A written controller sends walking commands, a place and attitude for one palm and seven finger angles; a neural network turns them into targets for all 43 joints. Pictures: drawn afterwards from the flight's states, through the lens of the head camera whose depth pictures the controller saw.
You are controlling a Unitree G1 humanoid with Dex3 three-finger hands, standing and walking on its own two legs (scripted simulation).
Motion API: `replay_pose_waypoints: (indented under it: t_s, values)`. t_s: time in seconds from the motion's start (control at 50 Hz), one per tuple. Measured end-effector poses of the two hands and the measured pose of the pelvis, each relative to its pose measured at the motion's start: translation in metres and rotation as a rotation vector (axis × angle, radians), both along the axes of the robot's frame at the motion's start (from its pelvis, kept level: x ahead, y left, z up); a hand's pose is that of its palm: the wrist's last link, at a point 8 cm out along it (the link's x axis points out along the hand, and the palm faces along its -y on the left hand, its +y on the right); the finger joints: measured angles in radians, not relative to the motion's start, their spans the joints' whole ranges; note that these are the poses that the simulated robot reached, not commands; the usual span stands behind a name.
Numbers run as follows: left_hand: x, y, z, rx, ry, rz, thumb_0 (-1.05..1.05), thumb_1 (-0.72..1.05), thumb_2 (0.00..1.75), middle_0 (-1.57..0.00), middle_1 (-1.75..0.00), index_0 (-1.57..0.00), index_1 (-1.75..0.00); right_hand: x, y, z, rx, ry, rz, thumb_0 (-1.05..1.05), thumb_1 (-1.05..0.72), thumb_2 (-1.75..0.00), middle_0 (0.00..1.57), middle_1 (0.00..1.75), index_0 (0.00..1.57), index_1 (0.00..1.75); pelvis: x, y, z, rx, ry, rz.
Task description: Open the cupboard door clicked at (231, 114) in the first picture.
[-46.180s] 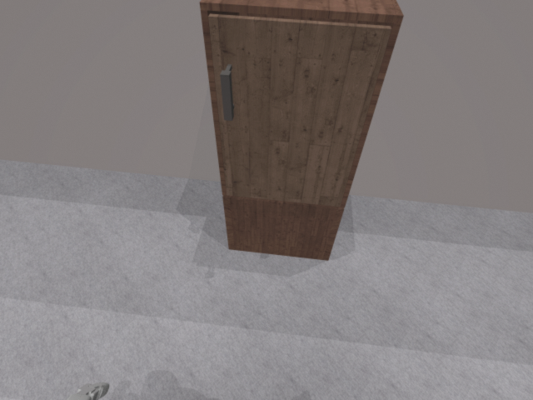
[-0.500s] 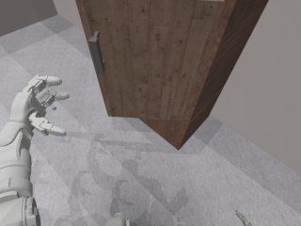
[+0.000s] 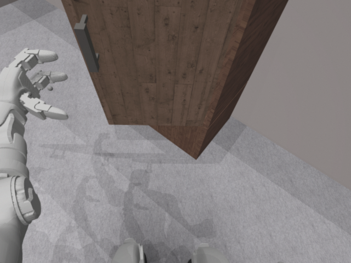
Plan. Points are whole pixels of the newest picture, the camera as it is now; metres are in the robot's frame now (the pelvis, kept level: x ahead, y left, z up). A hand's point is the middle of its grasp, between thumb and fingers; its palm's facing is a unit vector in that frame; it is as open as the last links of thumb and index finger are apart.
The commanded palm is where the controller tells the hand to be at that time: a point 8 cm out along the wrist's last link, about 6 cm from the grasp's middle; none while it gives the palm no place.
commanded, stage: move the hooked fingers beside the handle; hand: left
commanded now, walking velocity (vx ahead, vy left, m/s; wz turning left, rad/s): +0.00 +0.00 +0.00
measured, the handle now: (89, 44) +0.63 +0.19 +0.09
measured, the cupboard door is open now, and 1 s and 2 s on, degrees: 39 39 39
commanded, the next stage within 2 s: none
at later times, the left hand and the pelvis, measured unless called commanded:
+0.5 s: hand (58, 54) +0.57 +0.25 +0.11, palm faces -0.04 -1.00 +0.00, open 14.0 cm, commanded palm +0.57 +0.29 +0.10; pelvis +0.01 +0.01 -0.02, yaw -2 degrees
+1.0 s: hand (53, 52) +0.58 +0.27 +0.10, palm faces -0.03 -1.00 +0.01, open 14.0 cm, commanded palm +0.57 +0.29 +0.09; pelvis +0.03 +0.02 -0.01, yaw -2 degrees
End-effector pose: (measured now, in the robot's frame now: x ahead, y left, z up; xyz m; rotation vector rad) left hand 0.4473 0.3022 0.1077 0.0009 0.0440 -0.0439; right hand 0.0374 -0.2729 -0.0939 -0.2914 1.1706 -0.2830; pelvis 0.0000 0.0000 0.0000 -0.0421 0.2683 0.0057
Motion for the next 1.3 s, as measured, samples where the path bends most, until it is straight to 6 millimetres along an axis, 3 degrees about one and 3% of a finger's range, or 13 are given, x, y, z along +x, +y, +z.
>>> replay_pose_waypoints:
  t_s: [0.22,0.38,0.52,0.68,0.84,0.98,1.16,1.3]
  values:
    - [0.047,-0.002,0.002,0.001,-0.001,0.005,-0.01,-0.5,0.3,-0.3,-1.2,-0.3,-1.2,-0.05,-0.004,-0.003,-0.031,0.151,-0.077,0.0,-0.9,-0.9,0.2,0.3,0.2,0.3,-0.002,-0.001,-0.01,-0.016,0.069,-0.008]
    - [0.081,0.0,0.0,-0.006,0.007,0.006,-0.01,-0.5,0.3,-0.3,-1.2,-0.3,-1.2,-0.078,0.005,0.001,-0.044,0.249,-0.128,0.0,-0.9,-0.9,0.2,0.3,0.2,0.3,0.003,0.003,-0.015,-0.029,0.123,-0.022]
    - [0.105,0.006,0.002,0.007,0.002,0.005,-0.01,-0.5,0.3,-0.3,-1.2,-0.3,-1.2,-0.09,0.021,0.005,-0.034,0.316,-0.158,0.0,-0.9,-0.9,0.2,0.3,0.2,0.3,0.011,0.01,-0.016,-0.039,0.157,-0.029]
    - [0.127,0.004,-0.004,-0.008,0.021,-0.007,-0.01,-0.5,0.3,-0.3,-1.2,-0.3,-1.2,-0.09,0.039,0.006,-0.016,0.357,-0.163,0.0,-0.9,-0.9,0.2,0.3,0.2,0.3,0.018,0.019,-0.016,-0.047,0.185,-0.028]
    - [0.128,0.014,-0.018,-0.007,0.032,0.014,-0.01,-0.49,0.3,-0.3,-1.2,-0.3,-1.2,-0.081,0.049,0.008,0.008,0.363,-0.169,0.0,-0.9,-0.9,0.2,0.3,0.2,0.3,0.027,0.024,-0.014,-0.046,0.192,-0.041]
    - [0.118,0.023,-0.007,-0.004,-0.01,0.022,-0.01,-0.5,0.3,-0.3,-1.2,-0.3,-1.2,-0.067,0.046,0.01,0.017,0.357,-0.145,0.0,-0.9,-0.9,0.2,0.3,0.2,0.3,0.033,0.024,-0.009,-0.052,0.174,-0.023]
    - [0.108,0.011,-0.013,-0.021,0.039,0.004,-0.01,-0.5,0.3,-0.3,-1.2,-0.3,-1.2,-0.043,0.029,0.009,-0.017,0.282,-0.095,0.0,-0.9,-0.9,0.2,0.3,0.2,0.3,0.029,0.02,-0.01,-0.052,0.155,-0.003]
    - [0.102,0.007,-0.007,-0.018,-0.019,0.028,-0.01,-0.5,0.3,-0.3,-1.2,-0.3,-1.2,-0.045,0.022,0.004,-0.015,0.256,-0.096,0.0,-0.9,-0.9,0.2,0.3,0.2,0.3,0.021,0.015,-0.012,-0.047,0.145,-0.01]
